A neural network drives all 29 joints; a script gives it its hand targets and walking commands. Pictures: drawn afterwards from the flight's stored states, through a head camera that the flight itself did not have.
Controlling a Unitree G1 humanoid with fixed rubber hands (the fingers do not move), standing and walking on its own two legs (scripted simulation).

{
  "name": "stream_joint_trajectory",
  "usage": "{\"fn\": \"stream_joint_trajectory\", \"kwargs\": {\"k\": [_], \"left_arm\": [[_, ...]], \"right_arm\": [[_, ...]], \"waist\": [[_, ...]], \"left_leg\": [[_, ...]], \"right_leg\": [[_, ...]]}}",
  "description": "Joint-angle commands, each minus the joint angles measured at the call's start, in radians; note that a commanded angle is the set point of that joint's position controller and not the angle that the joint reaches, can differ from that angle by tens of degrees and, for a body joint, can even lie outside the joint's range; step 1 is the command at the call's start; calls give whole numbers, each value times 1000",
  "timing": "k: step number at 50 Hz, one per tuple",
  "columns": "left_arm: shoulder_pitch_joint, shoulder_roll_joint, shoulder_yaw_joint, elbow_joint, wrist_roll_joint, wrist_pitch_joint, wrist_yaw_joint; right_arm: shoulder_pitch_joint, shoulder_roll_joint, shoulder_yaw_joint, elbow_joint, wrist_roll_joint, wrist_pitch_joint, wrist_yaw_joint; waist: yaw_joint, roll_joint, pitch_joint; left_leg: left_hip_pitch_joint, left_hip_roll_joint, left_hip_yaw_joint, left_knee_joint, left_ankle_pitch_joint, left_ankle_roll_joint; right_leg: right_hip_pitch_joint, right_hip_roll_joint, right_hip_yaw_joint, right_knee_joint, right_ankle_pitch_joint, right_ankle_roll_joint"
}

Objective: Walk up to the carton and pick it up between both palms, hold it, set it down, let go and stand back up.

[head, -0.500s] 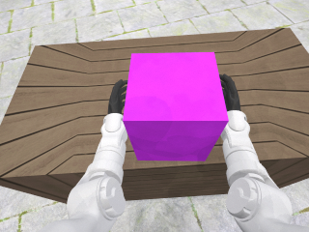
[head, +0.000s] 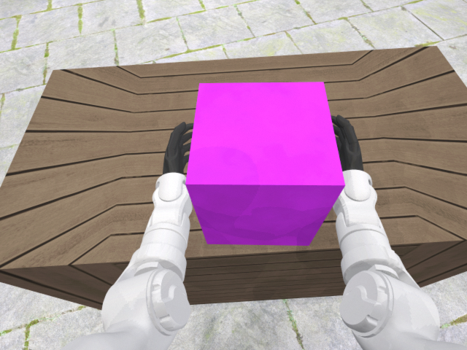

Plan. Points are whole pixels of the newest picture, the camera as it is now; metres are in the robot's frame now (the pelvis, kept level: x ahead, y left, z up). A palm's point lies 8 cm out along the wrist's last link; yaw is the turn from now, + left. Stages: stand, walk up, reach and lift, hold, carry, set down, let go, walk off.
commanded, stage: reach and lift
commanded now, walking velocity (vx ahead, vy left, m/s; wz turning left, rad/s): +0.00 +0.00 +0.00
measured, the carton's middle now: (259, 171) +0.43 +0.00 +0.01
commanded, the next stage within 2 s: none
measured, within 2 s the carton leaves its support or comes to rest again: leaves its support in 0.58 s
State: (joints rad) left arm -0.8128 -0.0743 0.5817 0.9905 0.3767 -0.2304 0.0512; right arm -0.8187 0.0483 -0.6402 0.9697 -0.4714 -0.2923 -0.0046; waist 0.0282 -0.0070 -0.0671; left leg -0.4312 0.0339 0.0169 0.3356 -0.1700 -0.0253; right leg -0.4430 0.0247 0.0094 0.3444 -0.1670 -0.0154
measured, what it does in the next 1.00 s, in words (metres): stands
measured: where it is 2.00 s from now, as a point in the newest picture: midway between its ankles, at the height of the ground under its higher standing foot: outside the picture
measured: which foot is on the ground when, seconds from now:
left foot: down 0.00-1.00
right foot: down 0.00-1.00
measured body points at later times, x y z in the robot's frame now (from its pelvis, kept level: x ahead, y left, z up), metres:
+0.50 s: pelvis +0.00 +0.00 +0.00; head +0.09 +0.01 +0.44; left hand +0.43 +0.16 +0.04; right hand +0.44 -0.15 +0.05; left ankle -0.02 +0.14 -0.74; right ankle -0.02 -0.11 -0.74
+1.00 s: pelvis -0.04 +0.00 +0.00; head +0.05 +0.02 +0.44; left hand +0.40 +0.17 +0.04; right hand +0.42 -0.14 +0.07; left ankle -0.02 +0.14 -0.74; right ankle -0.02 -0.10 -0.74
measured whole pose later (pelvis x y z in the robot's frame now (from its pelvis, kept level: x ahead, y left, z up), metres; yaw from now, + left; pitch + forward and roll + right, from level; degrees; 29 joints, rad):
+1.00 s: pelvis -0.04 +0.00 +0.00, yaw +1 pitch +20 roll +0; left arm -0.84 -0.03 0.53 1.10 0.35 -0.35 0.10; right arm -0.90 -0.02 -0.69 1.23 -0.51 -0.52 -0.08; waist 0.02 -0.06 -0.17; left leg -0.56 0.04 0.00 0.30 -0.08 -0.04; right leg -0.57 0.03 -0.02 0.31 -0.08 -0.03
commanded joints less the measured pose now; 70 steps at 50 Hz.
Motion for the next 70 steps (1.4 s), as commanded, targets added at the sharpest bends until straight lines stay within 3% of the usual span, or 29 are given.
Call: {"fn": "stream_joint_trajectory", "kwargs": {"k": [1,12,15,22,24,32,42,49,56,63,64,65,66,70], "left_arm": [[-429,-391,-216,48,45,6,-79],[-444,-414,-236,46,40,0,-71],[-463,-431,-248,34,38,-16,-65],[-515,-463,-270,49,32,-96,-63],[-534,-473,-288,58,26,-117,-65],[-599,-489,-287,74,52,-164,-62],[-680,-480,-309,72,49,-167,-50],[-705,-469,-345,72,8,-148,-46],[-696,-476,-382,96,-43,-152,-50],[-716,-467,-431,119,-108,-178,-58],[-595,-490,-423,100,-106,-205,-58],[-607,-493,-456,85,-129,-210,-59],[-611,-504,-472,74,-143,-214,-58],[-654,-511,-554,-13,-201,-202,-53]], "right_arm": [[-414,503,302,74,-66,-37,128],[-420,503,297,95,-68,-54,123],[-449,498,303,94,-74,-82,124],[-518,526,344,89,-104,-198,103],[-543,521,345,90,-117,-236,95],[-578,468,297,186,-158,-314,85],[-607,421,217,283,-177,-315,84],[-614,420,240,316,-147,-283,84],[-653,439,338,284,-94,-281,78],[-650,473,449,289,-13,-266,61],[-550,574,596,215,43,-262,53],[-559,565,626,186,71,-252,43],[-559,585,656,170,93,-244,37],[-540,591,721,138,172,-187,14]], "waist": [[39,-47,-590],[27,-43,-613],[36,-34,-649],[43,-54,-750],[30,-63,-781],[19,-50,-791],[2,10,-796],[1,9,-819],[20,-14,-882],[12,-38,-895],[78,-37,-940],[57,-37,-939],[62,-34,-949],[24,-5,-856]], "left_leg": [[91,-15,120,17,402,26],[101,-13,117,23,416,20],[107,-8,117,27,438,12],[-17,-10,126,15,462,10],[-47,-8,123,8,451,7],[19,-4,128,1,435,-14],[90,-15,135,-28,255,-25],[90,-27,133,-27,222,-22],[32,-36,126,-11,255,-16],[18,-38,106,27,312,-14],[39,-25,92,1,376,17],[26,-25,80,-3,393,16],[27,-26,73,1,404,15],[105,-37,55,31,409,-11]], "right_leg": [[483,-37,-90,90,663,64],[464,-33,-94,82,659,55],[447,-30,-101,85,665,47],[589,-48,-91,137,876,59],[614,-50,-91,144,904,61],[528,-31,-115,101,769,44],[369,-22,-133,36,491,30],[355,-16,-130,34,471,37],[437,-12,-116,76,611,50],[478,-7,-94,107,715,59],[586,-7,-61,128,818,61],[611,-10,-58,132,868,66],[619,-10,-56,137,891,67],[554,8,-55,114,815,65]]}}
